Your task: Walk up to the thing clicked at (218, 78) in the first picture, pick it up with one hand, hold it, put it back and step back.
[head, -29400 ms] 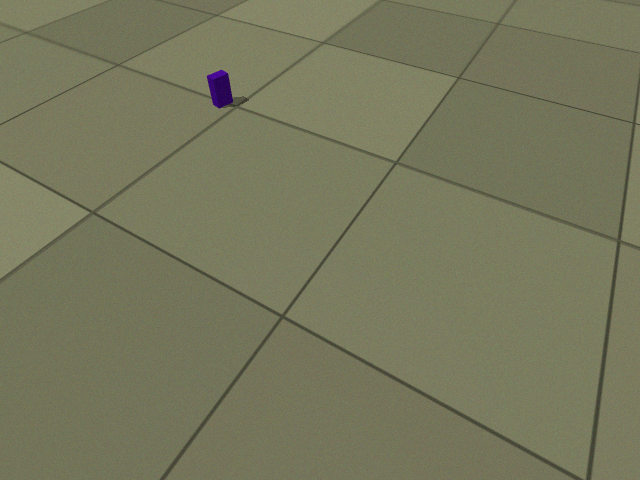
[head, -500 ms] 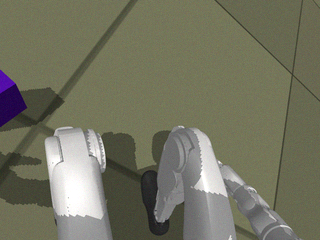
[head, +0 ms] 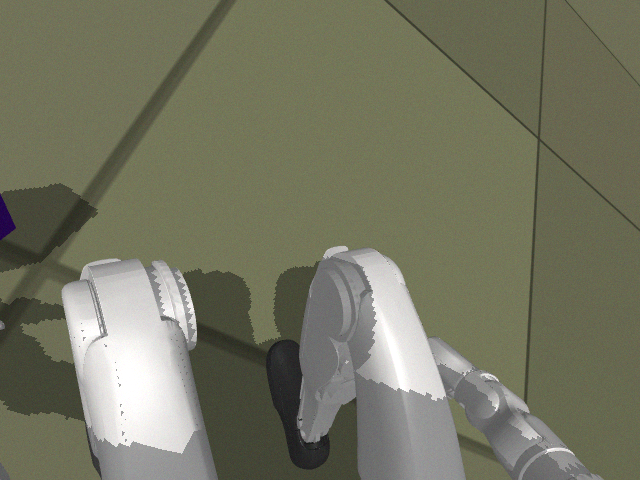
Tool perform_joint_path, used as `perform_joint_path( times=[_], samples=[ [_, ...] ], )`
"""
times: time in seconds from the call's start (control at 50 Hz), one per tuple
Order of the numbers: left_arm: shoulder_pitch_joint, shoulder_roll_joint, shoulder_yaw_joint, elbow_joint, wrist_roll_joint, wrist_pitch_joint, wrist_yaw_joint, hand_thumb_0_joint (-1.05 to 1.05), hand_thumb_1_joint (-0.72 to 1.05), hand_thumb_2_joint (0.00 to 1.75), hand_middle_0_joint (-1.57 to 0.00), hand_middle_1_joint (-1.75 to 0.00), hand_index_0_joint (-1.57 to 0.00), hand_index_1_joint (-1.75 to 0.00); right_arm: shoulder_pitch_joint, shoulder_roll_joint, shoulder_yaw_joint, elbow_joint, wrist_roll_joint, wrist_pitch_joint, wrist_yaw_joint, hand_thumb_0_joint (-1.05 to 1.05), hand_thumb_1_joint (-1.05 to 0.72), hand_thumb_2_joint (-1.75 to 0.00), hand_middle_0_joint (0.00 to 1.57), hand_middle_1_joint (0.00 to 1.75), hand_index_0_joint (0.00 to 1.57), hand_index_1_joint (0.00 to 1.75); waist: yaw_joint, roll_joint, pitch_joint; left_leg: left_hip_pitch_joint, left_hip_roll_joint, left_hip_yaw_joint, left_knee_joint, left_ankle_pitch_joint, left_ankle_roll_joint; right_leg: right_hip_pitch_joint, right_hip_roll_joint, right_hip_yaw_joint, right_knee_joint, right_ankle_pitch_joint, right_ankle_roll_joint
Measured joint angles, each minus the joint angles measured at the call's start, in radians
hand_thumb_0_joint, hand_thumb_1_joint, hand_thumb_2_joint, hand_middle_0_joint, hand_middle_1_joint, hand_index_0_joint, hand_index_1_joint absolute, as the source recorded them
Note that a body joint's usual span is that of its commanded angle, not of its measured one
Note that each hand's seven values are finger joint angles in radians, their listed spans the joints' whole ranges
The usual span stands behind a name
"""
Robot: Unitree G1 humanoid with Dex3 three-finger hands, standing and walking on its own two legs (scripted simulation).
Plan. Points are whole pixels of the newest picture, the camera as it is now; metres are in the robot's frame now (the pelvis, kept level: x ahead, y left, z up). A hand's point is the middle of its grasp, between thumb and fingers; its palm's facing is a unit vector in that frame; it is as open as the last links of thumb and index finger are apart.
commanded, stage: rest palm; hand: left
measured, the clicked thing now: out of the picture +0.40 +0.35 -0.18
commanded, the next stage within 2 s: close in 0.48 s
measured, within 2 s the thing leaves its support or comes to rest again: leaves its support in 1.70 s
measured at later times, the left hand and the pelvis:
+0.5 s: hand out of the picture +0.36 +0.35 -0.16, palm faces +0.58 -0.82 +0.01, open 17.3 cm; pelvis +0.00 +0.00 +0.00, yaw -1 degrees
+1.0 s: hand out of the picture +0.38 +0.36 -0.16, palm faces +0.59 -0.81 +0.00, open 12.4 cm; pelvis +0.00 +0.00 +0.01, yaw -1 degrees
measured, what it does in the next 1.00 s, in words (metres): stands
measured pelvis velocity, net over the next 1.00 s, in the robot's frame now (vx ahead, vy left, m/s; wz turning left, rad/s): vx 0.00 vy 0.00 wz -0.02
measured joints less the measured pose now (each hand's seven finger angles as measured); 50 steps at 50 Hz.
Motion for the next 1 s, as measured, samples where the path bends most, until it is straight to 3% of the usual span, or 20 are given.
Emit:
perform_joint_path(
  times=[0.14,0.36,0.64,1.0],
  samples=[
    [0.003,0.012,0.011,-0.015,0.021,-0.007,0.053,-0.02,-0.61,0.03,-0.08,-0.06,-0.11,-0.04,0.000,-0.006,0.013,-0.015,-0.007,0.021,0.008,0.00,-0.90,-0.89,0.21,0.30,0.20,0.30,-0.007,-0.007,0.022,-0.001,-0.004,-0.011,0.004,-0.002,-0.005,0.002,0.000,-0.008,-0.001,0.000,-0.001],
    [-0.027,0.018,-0.024,0.005,0.026,-0.014,0.104,-0.01,-0.57,0.07,-0.09,-0.03,-0.09,-0.03,-0.014,-0.004,0.027,-0.014,-0.012,0.036,0.014,0.00,-0.90,-0.89,0.21,0.30,0.20,0.30,-0.016,-0.002,0.031,-0.001,-0.003,-0.015,0.005,-0.003,-0.003,0.002,0.002,-0.010,-0.005,0.002,0.007],
    [-0.034,0.040,-0.012,-0.007,0.054,-0.013,0.161,-0.01,-0.50,0.10,-0.11,-0.04,-0.10,-0.05,-0.014,-0.005,0.038,-0.028,-0.020,0.053,0.019,0.00,-0.89,-0.89,0.21,0.30,0.20,0.30,-0.023,-0.014,0.044,-0.001,0.001,-0.025,0.004,-0.011,-0.001,0.006,0.007,-0.018,-0.015,0.001,0.008],
    [-0.076,0.061,-0.029,0.001,0.064,0.002,0.197,-0.01,0.01,0.35,-0.38,-0.30,-0.41,-0.30,-0.022,-0.001,0.046,-0.032,-0.020,0.073,0.019,0.00,-0.88,-0.89,0.21,0.30,0.20,0.30,-0.031,-0.013,0.049,0.005,0.003,-0.030,-0.004,-0.013,-0.002,0.012,0.008,-0.023,-0.028,0.004,0.013]
  ],
)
